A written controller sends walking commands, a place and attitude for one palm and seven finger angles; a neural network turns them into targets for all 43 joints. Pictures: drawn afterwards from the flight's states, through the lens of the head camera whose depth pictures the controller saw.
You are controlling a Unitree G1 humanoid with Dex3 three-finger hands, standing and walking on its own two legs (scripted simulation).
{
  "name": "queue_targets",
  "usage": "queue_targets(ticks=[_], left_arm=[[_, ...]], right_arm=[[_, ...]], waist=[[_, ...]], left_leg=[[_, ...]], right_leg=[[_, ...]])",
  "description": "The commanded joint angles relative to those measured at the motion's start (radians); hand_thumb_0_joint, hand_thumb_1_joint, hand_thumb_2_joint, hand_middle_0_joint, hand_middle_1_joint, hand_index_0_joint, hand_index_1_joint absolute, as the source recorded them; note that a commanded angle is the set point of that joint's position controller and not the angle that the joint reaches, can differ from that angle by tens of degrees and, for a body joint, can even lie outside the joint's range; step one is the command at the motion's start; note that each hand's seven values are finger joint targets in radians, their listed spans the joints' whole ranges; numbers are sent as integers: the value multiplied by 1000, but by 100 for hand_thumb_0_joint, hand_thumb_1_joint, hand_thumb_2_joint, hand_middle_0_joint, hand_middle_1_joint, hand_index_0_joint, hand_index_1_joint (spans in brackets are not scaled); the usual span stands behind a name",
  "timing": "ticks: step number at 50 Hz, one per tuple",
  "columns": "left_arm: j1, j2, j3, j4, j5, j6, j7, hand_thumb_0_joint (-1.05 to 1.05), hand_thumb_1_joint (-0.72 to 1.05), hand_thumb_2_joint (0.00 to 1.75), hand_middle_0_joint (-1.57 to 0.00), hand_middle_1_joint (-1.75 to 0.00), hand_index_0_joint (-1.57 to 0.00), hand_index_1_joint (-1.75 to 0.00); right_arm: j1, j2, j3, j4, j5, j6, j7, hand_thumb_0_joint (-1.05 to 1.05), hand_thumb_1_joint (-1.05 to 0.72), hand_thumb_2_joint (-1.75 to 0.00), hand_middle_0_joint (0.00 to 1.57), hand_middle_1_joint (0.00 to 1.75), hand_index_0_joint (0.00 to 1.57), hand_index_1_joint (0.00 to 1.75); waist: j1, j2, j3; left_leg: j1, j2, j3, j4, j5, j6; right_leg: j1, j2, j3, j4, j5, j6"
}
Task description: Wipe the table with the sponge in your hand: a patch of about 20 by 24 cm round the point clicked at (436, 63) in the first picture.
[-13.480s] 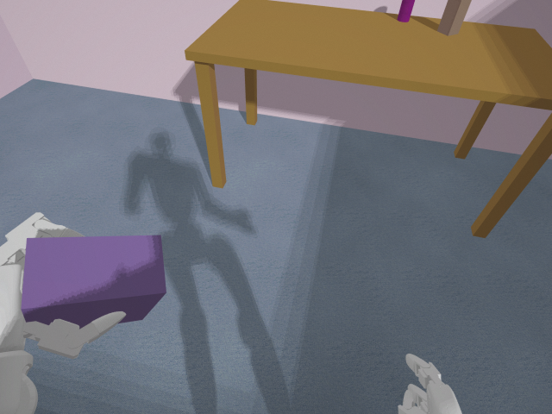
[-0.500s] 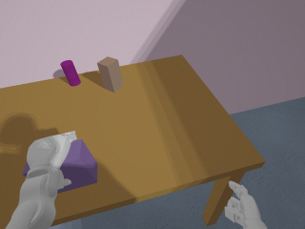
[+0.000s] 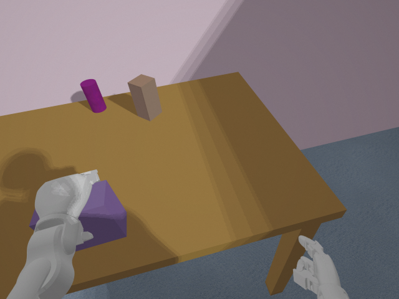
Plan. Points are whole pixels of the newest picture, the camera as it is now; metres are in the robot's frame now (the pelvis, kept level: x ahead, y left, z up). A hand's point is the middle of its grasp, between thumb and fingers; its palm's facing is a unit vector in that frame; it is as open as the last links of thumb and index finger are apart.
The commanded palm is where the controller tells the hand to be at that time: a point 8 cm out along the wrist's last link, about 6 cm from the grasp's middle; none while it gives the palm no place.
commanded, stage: lower the sponge onto the table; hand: left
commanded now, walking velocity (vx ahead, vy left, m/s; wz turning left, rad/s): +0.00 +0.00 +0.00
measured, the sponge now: (88, 223) +0.22 +0.29 +0.04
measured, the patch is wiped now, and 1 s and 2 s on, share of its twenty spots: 0.00 0.00 0.20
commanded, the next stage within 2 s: wipe forward along the first lane in 1.16 s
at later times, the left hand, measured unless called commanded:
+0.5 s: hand (85, 215) +0.23 +0.29 +0.06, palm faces -0.02 -0.09 -1.00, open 10.2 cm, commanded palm +0.20 +0.28 +0.12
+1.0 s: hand (90, 219) +0.23 +0.29 +0.04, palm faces -0.05 -0.08 -1.00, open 10.2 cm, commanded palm +0.21 +0.28 +0.10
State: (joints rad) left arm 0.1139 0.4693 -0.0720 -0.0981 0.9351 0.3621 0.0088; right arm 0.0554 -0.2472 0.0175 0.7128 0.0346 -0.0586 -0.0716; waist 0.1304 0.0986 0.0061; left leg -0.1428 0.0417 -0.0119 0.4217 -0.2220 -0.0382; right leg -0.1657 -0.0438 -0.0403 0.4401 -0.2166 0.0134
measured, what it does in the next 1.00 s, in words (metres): stands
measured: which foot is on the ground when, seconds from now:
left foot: down 0.00-1.00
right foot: down 0.00-1.00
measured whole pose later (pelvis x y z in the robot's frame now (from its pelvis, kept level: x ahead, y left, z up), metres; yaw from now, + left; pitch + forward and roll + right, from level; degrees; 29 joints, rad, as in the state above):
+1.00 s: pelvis +0.01 +0.00 +0.00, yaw +0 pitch -1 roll +0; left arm 0.14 0.41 -0.09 0.01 0.98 0.31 0.10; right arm 0.07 -0.24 0.00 0.71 0.03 -0.07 -0.06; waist 0.13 0.08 -0.01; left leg -0.19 0.04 -0.01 0.46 -0.25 -0.04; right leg -0.21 -0.04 -0.04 0.46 -0.23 0.02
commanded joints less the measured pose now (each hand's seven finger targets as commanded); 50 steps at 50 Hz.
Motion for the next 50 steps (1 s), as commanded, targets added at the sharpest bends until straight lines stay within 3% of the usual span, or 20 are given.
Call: queue_targets(ticks=[1,2,6,8,11,14,16,17,21,22,26,27,31,32,36,39,45,46,47,50], left_arm=[[-253,238,163,-215,34,-27,35,0,10,130,-120,-160,-120,-160],[-245,205,139,-225,32,-36,36,0,10,130,-120,-160,-120,-160],[-179,235,191,-193,29,-46,45,0,10,130,-120,-160,-120,-160],[-158,207,170,-184,26,-50,50,0,10,130,-120,-160,-120,-160],[-171,228,189,-192,30,-48,59,0,10,130,-120,-160,-120,-160],[-192,183,139,-192,31,-64,66,0,10,130,-120,-160,-120,-160],[-211,225,173,-180,36,-60,75,0,10,130,-120,-160,-120,-160],[-238,184,136,-185,42,-66,76,0,10,130,-120,-160,-120,-160],[-212,208,161,-188,47,-76,90,0,10,130,-120,-160,-120,-160],[-210,163,123,-200,50,-79,92,0,10,130,-120,-160,-120,-160],[-151,192,163,-169,54,-56,106,0,10,130,-120,-160,-120,-160],[-158,135,110,-188,51,-54,105,0,10,130,-120,-160,-120,-160],[-171,168,132,-140,54,-30,107,0,10,130,-120,-160,-120,-160],[-202,137,100,-156,56,-35,107,0,10,130,-120,-160,-120,-160],[-197,198,156,-136,61,-44,114,0,10,130,-120,-160,-120,-160],[-193,135,100,-119,64,-62,116,0,10,130,-120,-160,-120,-160],[-174,135,106,-98,63,-72,130,0,10,130,-120,-160,-120,-160],[-178,176,145,-100,64,-67,135,0,10,130,-120,-160,-120,-160],[-205,118,91,-98,67,-69,134,0,10,130,-120,-160,-120,-160],[-195,133,105,-56,66,-68,137,0,10,130,-120,-160,-120,-160]], right_arm=[[-230,-99,-28,-184,-1,-65,-17,0,-90,-90,20,30,20,30],[-211,-91,-28,-191,-1,-71,-16,0,-90,-90,20,30,20,30],[-216,-103,-34,-182,-4,-64,-10,0,-90,-90,20,30,20,30],[-198,-100,-37,-183,-3,-65,-8,0,-90,-90,20,30,20,30],[-214,-104,-37,-182,-4,-64,-9,0,-90,-90,20,30,20,30],[-188,-100,-42,-181,-5,-70,-11,0,-90,-90,20,30,20,30],[-206,-103,-38,-176,-5,-70,-16,0,-90,-90,20,30,20,30],[-191,-95,-38,-178,-4,-73,-17,0,-90,-90,20,30,20,30],[-205,-99,-44,-177,-6,-78,-16,0,-90,-90,20,30,20,30],[-189,-91,-41,-183,-7,-81,-13,0,-90,-90,20,30,20,30],[-208,-102,-46,-175,-7,-67,-2,0,-90,-90,20,30,20,30],[-195,-93,-42,-186,-5,-68,2,0,-90,-90,20,30,20,30],[-213,-102,-42,-176,-3,-59,0,0,-90,-90,20,30,20,30],[-196,-96,-40,-184,-1,-64,-1,0,-90,-90,20,30,20,30],[-198,-104,-46,-174,-5,-64,-6,0,-90,-90,20,30,20,30],[-179,-99,-49,-171,-5,-69,-3,0,-90,-90,20,30,20,30],[-170,-102,-55,-171,-6,-68,-1,0,-90,-90,20,30,20,30],[-186,-106,-52,-170,-6,-68,-2,0,-90,-90,20,30,20,30],[-180,-96,-47,-177,-4,-70,-2,0,-90,-90,20,30,20,30],[-166,-107,-57,-161,-3,-66,-2,0,-90,-90,20,30,20,30]], waist=[[5,-26,-172],[1,-32,-202],[11,-49,-164],[8,-67,-163],[9,-41,-154],[-3,-52,-175],[-1,-33,-148],[-9,-41,-182],[5,-21,-186],[1,-21,-217],[15,-24,-176],[5,-24,-199],[6,-45,-151],[-3,-54,-190],[5,-37,-186],[-3,-24,-194],[-1,-51,-198],[1,-38,-187],[-10,-41,-197],[-8,-65,-191]], left_leg=[[46,-65,-12,-54,134,63],[46,-65,-2,-45,154,66],[40,-60,-13,-47,168,60],[27,-58,-5,-40,181,60],[33,-60,-11,-44,165,58],[39,-56,-1,-36,175,61],[38,-60,-10,-43,147,60],[38,-59,1,-37,161,63],[51,-59,-12,-40,172,60],[46,-59,-3,-36,197,62],[36,-54,-16,-43,206,54],[30,-53,-2,-38,216,57],[20,-55,-11,-46,155,55],[16,-57,0,-41,160,61],[30,-59,-11,-33,168,59],[30,-56,-2,-24,191,58],[20,-54,-2,-16,192,60],[20,-57,-11,-20,175,58],[10,-59,0,-15,175,61],[10,-55,0,-11,182,58]], right_leg=[[24,49,52,-89,53,-69],[35,41,24,-76,66,-62],[26,49,52,-87,87,-70],[24,41,29,-80,98,-61],[16,49,55,-85,85,-70],[7,41,25,-80,94,-60],[-3,51,50,-89,67,-69],[3,44,20,-76,76,-63],[10,53,48,-78,87,-74],[21,45,16,-61,107,-68],[18,53,41,-68,118,-77],[22,44,10,-55,127,-68],[-3,53,36,-75,73,-71],[7,46,10,-60,79,-64],[5,55,39,-68,87,-73],[-9,47,16,-60,110,-68],[-13,46,13,-55,119,-65],[-13,56,37,-60,98,-73],[-19,48,9,-49,97,-66],[-25,47,11,-51,117,-65]])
